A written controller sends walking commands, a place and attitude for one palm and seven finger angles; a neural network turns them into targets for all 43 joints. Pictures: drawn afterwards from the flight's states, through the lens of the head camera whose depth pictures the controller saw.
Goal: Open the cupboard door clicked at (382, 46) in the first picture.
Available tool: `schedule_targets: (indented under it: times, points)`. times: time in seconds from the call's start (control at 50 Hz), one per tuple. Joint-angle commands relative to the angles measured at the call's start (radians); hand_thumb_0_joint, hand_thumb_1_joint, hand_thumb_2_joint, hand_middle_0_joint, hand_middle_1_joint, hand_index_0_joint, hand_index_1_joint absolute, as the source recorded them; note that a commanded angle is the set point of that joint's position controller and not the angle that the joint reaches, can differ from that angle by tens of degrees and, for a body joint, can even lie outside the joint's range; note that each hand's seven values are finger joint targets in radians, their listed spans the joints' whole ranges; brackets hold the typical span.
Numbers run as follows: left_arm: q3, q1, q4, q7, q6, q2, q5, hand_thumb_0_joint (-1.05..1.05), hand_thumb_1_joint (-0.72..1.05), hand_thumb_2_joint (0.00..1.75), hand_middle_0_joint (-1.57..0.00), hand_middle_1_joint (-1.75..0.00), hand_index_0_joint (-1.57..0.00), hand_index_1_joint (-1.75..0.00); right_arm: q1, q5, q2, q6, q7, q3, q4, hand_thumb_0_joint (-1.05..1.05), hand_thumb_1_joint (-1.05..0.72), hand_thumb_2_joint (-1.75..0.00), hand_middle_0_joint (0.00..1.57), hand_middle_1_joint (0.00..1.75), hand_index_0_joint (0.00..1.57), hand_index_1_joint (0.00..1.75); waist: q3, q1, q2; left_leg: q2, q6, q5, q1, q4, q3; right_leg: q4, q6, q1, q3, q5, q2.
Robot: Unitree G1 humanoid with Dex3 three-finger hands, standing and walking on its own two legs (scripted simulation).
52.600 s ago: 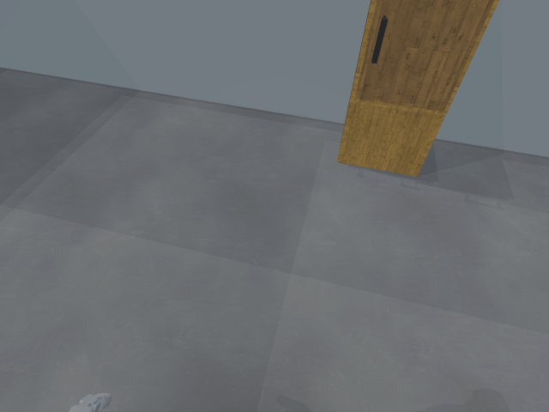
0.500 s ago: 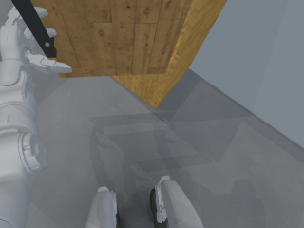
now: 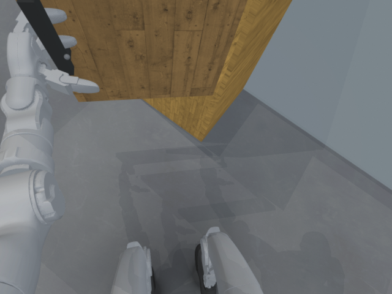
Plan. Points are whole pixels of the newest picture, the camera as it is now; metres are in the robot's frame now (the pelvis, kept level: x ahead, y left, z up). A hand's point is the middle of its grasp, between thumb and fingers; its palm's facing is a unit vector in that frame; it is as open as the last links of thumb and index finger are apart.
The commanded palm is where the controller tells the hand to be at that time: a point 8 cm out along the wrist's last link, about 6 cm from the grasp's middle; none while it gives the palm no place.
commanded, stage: slide the fingers in behind the handle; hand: left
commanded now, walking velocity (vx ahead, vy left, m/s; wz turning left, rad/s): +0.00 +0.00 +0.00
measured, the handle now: (51, 31) +0.60 +0.21 +0.06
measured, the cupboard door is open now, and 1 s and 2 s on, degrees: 44 44 85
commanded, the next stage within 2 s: close the thumb around the handle in 0.04 s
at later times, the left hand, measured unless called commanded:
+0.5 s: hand (66, 55) +0.56 +0.18 +0.05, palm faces +0.04 -1.00 -0.01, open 10.3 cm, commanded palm +0.53 +0.20 +0.05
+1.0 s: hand (64, 58) +0.55 +0.18 +0.05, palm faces +0.05 -1.00 -0.02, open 5.8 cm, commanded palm +0.52 +0.21 +0.05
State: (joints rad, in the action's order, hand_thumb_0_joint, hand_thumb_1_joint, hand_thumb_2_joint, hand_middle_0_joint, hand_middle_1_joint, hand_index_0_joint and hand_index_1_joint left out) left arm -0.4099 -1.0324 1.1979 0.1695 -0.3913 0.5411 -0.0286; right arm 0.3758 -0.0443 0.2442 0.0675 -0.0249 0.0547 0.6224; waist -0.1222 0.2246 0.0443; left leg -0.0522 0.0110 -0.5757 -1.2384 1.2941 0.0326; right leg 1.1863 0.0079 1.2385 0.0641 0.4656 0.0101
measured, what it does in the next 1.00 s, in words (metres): stands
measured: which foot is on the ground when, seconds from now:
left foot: down 0.00-1.00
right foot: down 0.00-1.00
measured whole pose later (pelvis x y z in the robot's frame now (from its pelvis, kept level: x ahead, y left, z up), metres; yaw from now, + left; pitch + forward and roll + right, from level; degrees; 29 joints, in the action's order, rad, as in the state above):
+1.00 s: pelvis +0.01 +0.00 +0.00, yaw +0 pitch +29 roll -4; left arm -0.40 -1.00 1.19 0.17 -0.42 0.51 -0.03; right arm 0.36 -0.05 0.25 0.08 -0.02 0.04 0.63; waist -0.13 0.21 0.04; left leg -0.05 0.01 -0.58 -1.21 1.28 0.03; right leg 1.18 0.01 1.21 0.06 0.47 0.01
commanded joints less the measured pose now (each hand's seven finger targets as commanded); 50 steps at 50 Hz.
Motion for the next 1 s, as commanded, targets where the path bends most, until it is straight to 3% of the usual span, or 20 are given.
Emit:
schedule_targets:
  times: [0.0,0.06,0.1,0.12,0.24,0.28,0.32,0.36,0.4,0.52,0.54,0.62,0.7,0.72,0.8,0.84,0.9,0.92,0.94,0.98]
  points:
    - [-0.004,-0.469,-0.205,0.005,-0.082,0.207,-0.002,0.0,-0.5,0.3,-0.3,-1.2,-0.3,-1.2,0.218,-0.007,0.203,-0.009,0.014,-0.069,-0.018,0.0,-0.9,-0.9,0.2,0.3,0.2,0.3,-0.552,0.024,0.178,0.019,0.002,0.467,0.442,-0.142,0.051,-0.104,-0.031,-0.241,-0.005,-0.283,0.033]
    - [0.004,-0.472,-0.176,0.006,-0.074,0.202,0.002,0.0,-0.5,0.3,-0.3,-1.2,-0.3,-1.2,0.213,-0.008,0.202,-0.008,0.014,-0.067,-0.018,0.0,-0.9,-0.9,0.2,0.3,0.2,0.3,-0.533,0.037,0.151,0.021,0.009,0.434,0.402,-0.136,0.043,-0.11,-0.027,-0.251,-0.011,-0.274,0.034]
    - [0.011,-0.501,-0.187,0.007,-0.078,0.201,0.001,0.0,-0.5,0.3,-0.3,-1.2,-0.3,-1.2,0.215,-0.009,0.203,-0.009,0.015,-0.065,-0.019,0.0,-0.9,-0.9,0.2,0.3,0.2,0.3,-0.539,0.041,0.176,0.023,0.008,0.437,0.413,-0.138,0.046,-0.108,-0.029,-0.243,-0.009,-0.271,0.033]
    - [-0.017,-0.478,-0.179,0.006,-0.077,0.226,0.002,0.0,-0.5,0.3,-0.3,-1.2,-0.3,-1.2,0.218,-0.009,0.207,-0.008,0.017,-0.067,-0.019,0.0,-0.9,-0.9,0.2,0.3,0.2,0.3,-0.554,0.03,0.159,0.022,0.007,0.451,0.419,-0.137,0.05,-0.105,-0.03,-0.251,-0.008,-0.278,0.033]
    - [-0.03,-0.479,-0.219,0.012,-0.078,0.251,0.004,0.0,-0.16,0.44,-0.32,-1.24,-0.32,-1.24,0.221,-0.01,0.205,-0.002,0.016,-0.067,-0.026,0.0,-0.9,-0.9,0.2,0.3,0.2,0.3,-0.614,0.019,0.202,0.02,0.002,0.516,0.447,-0.126,0.047,-0.09,-0.031,-0.276,-0.01,-0.335,0.032]
    - [-0.014,-0.442,-0.235,0.016,-0.08,0.216,0.0,0.0,-0.05,0.49,-0.33,-1.25,-0.33,-1.25,0.221,-0.011,0.203,0.0,0.012,-0.073,-0.031,0.0,-0.9,-0.9,0.2,0.3,0.2,0.3,-0.642,0.011,0.23,0.017,-0.004,0.576,0.506,-0.125,0.053,-0.085,-0.035,-0.257,-0.004,-0.356,0.033]
    - [0.027,-0.45,-0.239,0.015,-0.074,0.161,-0.008,0.0,0.06,0.54,-0.34,-1.26,-0.34,-1.26,0.22,-0.009,0.201,0.004,0.009,-0.074,-0.023,0.0,-0.9,-0.9,0.2,0.3,0.2,0.3,-0.609,0.024,0.225,0.011,-0.01,0.586,0.53,-0.131,0.061,-0.095,-0.031,-0.222,0.003,-0.34,0.034]
    - [0.0,-0.437,-0.222,0.011,-0.066,0.189,-0.014,0.0,0.17,0.59,-0.35,-1.27,-0.35,-1.27,0.217,-0.008,0.205,0.005,0.008,-0.074,-0.024,0.0,-0.9,-0.9,0.2,0.3,0.2,0.3,-0.583,0.022,0.181,0.016,-0.003,0.533,0.481,-0.136,0.052,-0.105,-0.029,-0.258,-0.001,-0.333,0.035]
    - [-0.029,-0.452,-0.252,0.003,-0.072,0.221,-0.017,0.0,0.28,0.64,-0.36,-1.28,-0.36,-1.28,0.22,-0.008,0.205,0.006,0.012,-0.075,-0.028,0.0,-0.9,-0.9,0.2,0.3,0.2,0.3,-0.615,0.015,0.178,0.019,0.0,0.537,0.471,-0.135,0.048,-0.103,-0.029,-0.294,-0.007,-0.355,0.035]
    - [0.013,-0.409,-0.252,0.002,-0.091,0.163,-0.012,0.0,0.62,0.78,-0.38,-1.32,-0.38,-1.32,0.213,-0.009,0.196,0.002,0.005,-0.075,-0.025,0.0,-0.9,-0.9,0.2,0.3,0.2,0.3,-0.58,0.011,0.191,0.019,-0.004,0.551,0.493,-0.146,0.046,-0.109,-0.031,-0.278,-0.004,-0.354,0.036]
    - [0.011,-0.39,-0.228,0.003,-0.088,0.161,-0.013,0.0,0.68,0.8,-0.38,-1.33,-0.38,-1.33,0.213,-0.007,0.196,0.004,0.006,-0.076,-0.025,0.0,-0.9,-0.9,0.2,0.3,0.2,0.3,-0.563,0.015,0.153,0.019,-0.001,0.539,0.472,-0.146,0.041,-0.113,-0.03,-0.29,-0.005,-0.357,0.037]
    - [-0.007,-0.389,-0.251,0.008,-0.103,0.182,-0.018,0.0,0.9,0.9,-0.4,-1.35,-0.4,-1.35,0.212,-0.008,0.195,0.003,0.007,-0.078,-0.026,0.0,-0.9,-0.9,0.2,0.3,0.2,0.3,-0.591,0.005,0.169,0.022,-0.002,0.557,0.475,-0.145,0.035,-0.11,-0.03,-0.322,-0.011,-0.391,0.035]
    - [0.026,-0.39,-0.25,0.013,-0.109,0.143,-0.016,0.0,0.9,0.9,-0.4,-1.35,-0.4,-1.35,0.206,-0.006,0.195,0.004,0.007,-0.08,-0.025,0.0,-0.9,-0.9,0.2,0.3,0.2,0.3,-0.569,0.006,0.183,0.02,-0.007,0.551,0.501,-0.152,0.044,-0.111,-0.031,-0.277,-0.005,-0.351,0.034]
    - [0.054,-0.403,-0.24,0.013,-0.107,0.107,-0.018,0.0,0.9,0.9,-0.4,-1.35,-0.4,-1.35,0.202,-0.007,0.193,0.003,0.007,-0.081,-0.02,0.0,-0.9,-0.9,0.2,0.3,0.2,0.3,-0.552,0.02,0.183,0.018,-0.007,0.543,0.509,-0.151,0.045,-0.114,-0.03,-0.25,-0.001,-0.336,0.034]
    - [0.008,-0.409,-0.232,0.008,-0.111,0.165,-0.02,0.0,0.9,0.9,-0.4,-1.35,-0.4,-1.35,0.208,-0.009,0.199,0.002,0.012,-0.081,-0.017,0.0,-0.9,-0.9,0.2,0.3,0.2,0.3,-0.57,0.015,0.145,0.024,0.0,0.528,0.467,-0.144,0.038,-0.113,-0.03,-0.303,-0.012,-0.362,0.033]
    - [0.038,-0.411,-0.221,0.012,-0.108,0.13,-0.017,0.0,0.9,0.9,-0.4,-1.35,-0.4,-1.35,0.204,-0.007,0.195,0.003,0.011,-0.079,-0.017,0.0,-0.9,-0.9,0.2,0.3,0.2,0.3,-0.553,0.019,0.154,0.025,0.0,0.516,0.465,-0.147,0.039,-0.114,-0.03,-0.288,-0.009,-0.346,0.032]
    - [0.027,-0.425,-0.229,0.011,-0.112,0.148,-0.018,0.0,0.9,0.9,-0.4,-1.35,-0.4,-1.35,0.203,-0.008,0.197,0.002,0.013,-0.08,-0.015,0.0,-0.9,-0.9,0.2,0.3,0.2,0.3,-0.574,0.023,0.156,0.025,0.001,0.522,0.47,-0.142,0.039,-0.112,-0.029,-0.292,-0.012,-0.358,0.032]
    - [0.013,-0.424,-0.239,0.013,-0.114,0.165,-0.017,0.0,0.9,0.9,-0.4,-1.35,-0.4,-1.35,0.203,-0.009,0.197,0.003,0.014,-0.08,-0.017,0.0,-0.9,-0.9,0.2,0.3,0.2,0.3,-0.587,0.012,0.154,0.026,0.002,0.521,0.459,-0.139,0.036,-0.109,-0.03,-0.313,-0.015,-0.365,0.031]
    - [-0.032,-0.421,-0.21,0.013,-0.11,0.231,-0.011,0.0,0.9,0.9,-0.4,-1.35,-0.4,-1.35,0.204,-0.007,0.202,0.004,0.017,-0.077,-0.014,0.0,-0.9,-0.9,0.2,0.3,0.2,0.3,-0.574,0.012,0.147,0.025,0.005,0.513,0.433,-0.133,0.031,-0.111,-0.029,-0.323,-0.021,-0.37,0.032]
    - [-0.03,-0.388,-0.222,0.022,-0.108,0.221,-0.02,0.0,0.9,0.9,-0.4,-1.35,-0.4,-1.35,0.203,-0.005,0.199,0.003,0.016,-0.075,-0.027,0.0,-0.9,-0.9,0.2,0.3,0.2,0.3,-0.589,-0.002,0.142,0.031,0.008,0.503,0.419,-0.14,0.026,-0.109,-0.031,-0.358,-0.025,-0.381,0.034]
